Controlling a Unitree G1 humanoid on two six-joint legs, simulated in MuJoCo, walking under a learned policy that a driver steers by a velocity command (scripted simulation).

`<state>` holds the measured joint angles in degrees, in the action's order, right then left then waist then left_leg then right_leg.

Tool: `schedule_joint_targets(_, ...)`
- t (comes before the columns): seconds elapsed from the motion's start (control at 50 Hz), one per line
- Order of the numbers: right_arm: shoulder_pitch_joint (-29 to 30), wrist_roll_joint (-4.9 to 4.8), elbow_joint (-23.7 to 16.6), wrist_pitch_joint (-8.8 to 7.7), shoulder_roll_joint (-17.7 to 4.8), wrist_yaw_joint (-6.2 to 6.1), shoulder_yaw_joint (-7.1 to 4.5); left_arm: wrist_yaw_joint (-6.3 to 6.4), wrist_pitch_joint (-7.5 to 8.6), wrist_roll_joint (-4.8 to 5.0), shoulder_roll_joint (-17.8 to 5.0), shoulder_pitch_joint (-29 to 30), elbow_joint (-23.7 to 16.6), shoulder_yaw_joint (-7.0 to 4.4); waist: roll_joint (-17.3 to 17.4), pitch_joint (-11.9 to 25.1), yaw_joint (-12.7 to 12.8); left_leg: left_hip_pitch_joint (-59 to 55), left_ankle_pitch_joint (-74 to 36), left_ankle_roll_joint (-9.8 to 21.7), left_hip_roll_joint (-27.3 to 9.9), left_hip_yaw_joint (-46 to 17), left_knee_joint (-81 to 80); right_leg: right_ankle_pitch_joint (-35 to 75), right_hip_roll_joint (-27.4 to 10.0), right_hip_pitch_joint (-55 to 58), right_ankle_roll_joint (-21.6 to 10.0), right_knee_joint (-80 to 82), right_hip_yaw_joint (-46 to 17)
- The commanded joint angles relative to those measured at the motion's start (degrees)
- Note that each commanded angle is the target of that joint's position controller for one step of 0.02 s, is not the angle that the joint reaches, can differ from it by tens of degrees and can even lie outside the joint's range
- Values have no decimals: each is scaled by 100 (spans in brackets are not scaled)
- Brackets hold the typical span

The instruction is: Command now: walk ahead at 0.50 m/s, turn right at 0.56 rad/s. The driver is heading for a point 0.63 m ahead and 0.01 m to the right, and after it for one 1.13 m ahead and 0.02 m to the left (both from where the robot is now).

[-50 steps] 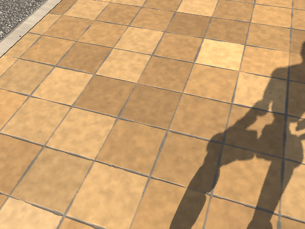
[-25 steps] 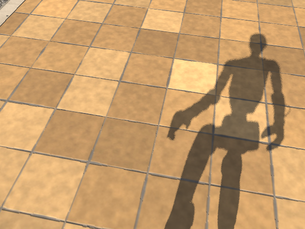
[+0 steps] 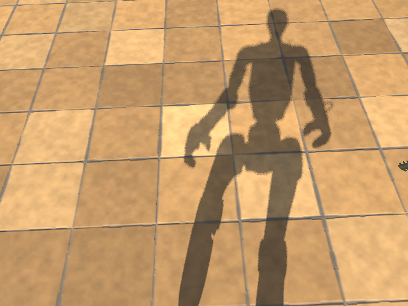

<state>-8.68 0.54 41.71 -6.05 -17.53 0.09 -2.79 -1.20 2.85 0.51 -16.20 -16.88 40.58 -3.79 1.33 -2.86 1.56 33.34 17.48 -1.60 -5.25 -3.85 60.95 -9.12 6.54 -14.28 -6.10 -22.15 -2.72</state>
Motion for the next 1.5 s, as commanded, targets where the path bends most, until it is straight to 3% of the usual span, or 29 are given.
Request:
schedule_joint_targets(0.02,39,53,-379,38,-390,-34,-102,129,105,24,-954,181,-437,-254,-332,341,-172,230,-786,-250,5,99,-890,1684,-1375,116,-1060,973,-1316)
schedule_joint_targets(0.16,1141,-91,-683,-79,-414,101,-81,217,-18,114,-983,-401,-183,-279,-632,269,264,-533,-2211,-176,493,-22,-3099,473,-1261,257,-582,496,-1603)
schedule_joint_targets(0.24,499,-100,-548,-180,-687,113,-240,240,-86,82,-883,-245,-210,-273,-874,421,-170,-1359,-1473,196,524,-7,-3520,701,-1346,652,-351,-325,-2102)
schedule_joint_targets(0.26,-106,-30,-425,-210,-846,83,-321,220,-76,41,-647,-226,-241,-185,-768,871,-459,-2317,-1491,414,291,-85,-3555,951,-1067,509,-176,-1092,-1825)
schedule_joint_targets(0.28,-949,54,-349,-209,-1131,43,-381,211,-62,-72,-300,-379,-318,-49,-82,1717,-720,-3785,-1179,763,-681,-1080,-3456,-58,-682,-176,41,-2687,-1311)
schedule_joint_targets(0.3,-1359,82,-63,-130,-1503,109,-493,205,-3,140,-62,-1247,-405,26,2020,2167,-302,-5255,299,1683,-1716,-3879,-4149,-2447,24,-2185,398,-4407,-738)
schedule_joint_targets(0.32,-1230,-79,-150,-117,-919,150,-366,224,7,187,-641,-1165,-193,-56,1235,1694,-463,-5024,1535,1583,-1693,-4192,-4436,-2308,-380,-2826,460,-5064,-975)
schedule_joint_targets(0.36,-725,-32,-216,-46,-552,130,-239,225,0,81,-848,-102,-350,-116,222,640,-534,-3737,589,1275,-1222,-2611,-4526,-1424,-719,-2834,496,-5070,-644)
schedule_joint_targets(0.44,-578,-21,-46,-59,-351,107,-152,134,38,43,-466,86,-441,-68,484,350,-227,-2775,-1043,1363,-741,-1396,-4920,-969,-1108,-2321,514,-4076,-353)
schedule_joint_targets(0.54,-762,-117,169,-11,-743,61,-240,71,98,-20,-190,853,-648,84,298,194,-401,-2659,-1744,1441,-693,-648,-5256,102,-1229,-2290,638,-2410,-31)
schedule_joint_targets(0.68,-1309,-222,530,157,-928,52,-253,-74,180,72,-304,1803,-914,74,367,-10,-634,-3066,-1985,1180,-854,-315,-5000,697,-944,-1723,489,-972,196)
schedule_joint_targets(0.72,-1260,-235,582,223,-1026,23,-279,-94,197,57,-443,1598,-886,12,406,92,-401,-3259,-2629,1060,-927,-270,-4636,431,-829,-1261,316,-710,289)
schedule_joint_targets(0.76,-1204,-212,569,253,-883,-10,-210,-27,181,-9,-836,315,-500,-211,231,897,267,-2839,-3755,778,-490,192,-3048,524,-703,703,13,-483,402)
schedule_joint_targets(0.78,-1213,-44,389,224,-513,-14,-50,53,150,-92,-1297,-732,-357,-333,-554,1773,640,-1590,-2059,531,-127,409,-1152,669,-1954,2437,-402,-626,-993)
schedule_joint_targets(0.8,-1839,-108,329,121,0,7,103,27,119,-95,-1566,-831,-301,-363,-1943,2331,296,352,1495,277,748,242,516,-630,-3018,3674,-1153,88,-3431)
schedule_joint_targets(0.82,-1445,-240,397,66,-652,28,-57,15,131,-46,-1012,-773,-318,-230,-1165,1866,522,939,1519,327,472,-355,1114,-1356,-2877,3262,-961,392,-3454)
schedule_joint_targets(0.84,-1008,-329,249,38,-821,48,-128,17,157,-24,-836,-439,-312,-154,-950,1141,437,1156,962,385,254,-300,1109,-1126,-2711,2588,-761,515,-2615)
schedule_joint_targets(0.92,-1008,-231,345,245,-474,17,-142,-23,321,-119,-420,428,-228,-65,-743,424,-168,244,-252,217,-235,-235,477,331,-2080,825,-535,1227,-928)
schedule_joint_targets(1.06,-316,-186,115,340,-214,75,-120,108,396,-150,-630,323,169,-153,-422,34,-107,637,-1924,78,-122,-256,-1061,1435,-1922,839,-401,1556,530)
schedule_joint_targets(1.2,911,-176,-504,315,-62,326,-16,194,163,-12,-895,-284,562,-238,-286,-327,328,892,-1826,383,25,445,-2425,2120,-2236,1961,-246,1229,1148)
schedule_joint_targets(1.26,722,-184,-655,345,-254,402,-117,259,20,28,-1106,-172,552,-292,-571,39,39,174,-981,678,459,922,-2502,4535,-2276,2286,-70,317,1388)
schedule_joint_targets(1.3,-431,-202,-445,379,-656,352,-352,320,-71,50,-1220,-22,504,-310,-653,722,-655,-1453,-803,998,893,1083,-2713,5496,-2119,1933,122,-1361,1543)
schedule_joint_targets(1.32,-1394,-199,-219,422,-1043,246,-551,350,-43,31,-1159,23,432,-268,-343,1208,-1146,-3162,-1054,1268,725,496,-3045,4319,-1886,800,353,-2869,1565)
schedule_joint_targets(1.34,-1513,-233,-187,429,-1698,154,-675,238,108,-193,-295,-541,145,1,1210,1681,-575,-5388,-639,2283,-835,-2464,-3172,-1118,-833,-1966,756,-5041,1342)
schedule_joint_targets(1.36,-1607,-189,-369,353,-1409,160,-563,146,365,-45,-490,-163,52,29,798,2573,-798,-5946,18,2788,-1449,-4517,-4162,-2533,-341,-2821,754,-5977,-86)
schedule_joint_targets(1.38,-1455,-130,-335,293,-1056,168,-460,78,509,186,-825,483,-140,-66,446,1843,-959,-5512,-242,2415,-1261,-3667,-4353,-2046,-703,-3317,609,-5900,-366)
schedule_joint_targets(1.4,-1132,-153,-357,251,-883,164,-415,86,580,183,-765,637,-213,-29,84,1242,-720,-4661,-659,2190,-1006,-2912,-4360,-1548,-952,-3215,521,-5375,-314)
schedule_joint_targets(1.44,-491,-102,-515,229,-549,135,-303,144,527,-61,-833,551,-124,-103,-61,676,-236,-3208,-1812,1968,-606,-2003,-4533,-1106,-1262,-2457,606,-4523,-284)
schedule_joint_targets(1.5,-401,-109,-571,216,-644,67,-325,141,330,-139,-653,416,-134,-88,6,500,-26,-2311,-2458,1981,-401,-1559,-4788,-844,-1274,-2017,869,-3825,-127)
